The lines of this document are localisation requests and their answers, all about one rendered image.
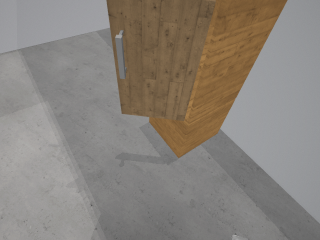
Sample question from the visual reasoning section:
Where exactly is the handle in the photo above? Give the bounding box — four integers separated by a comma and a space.
115, 30, 127, 79

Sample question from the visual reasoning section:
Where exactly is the cupboard door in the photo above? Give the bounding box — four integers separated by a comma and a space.
106, 0, 216, 121

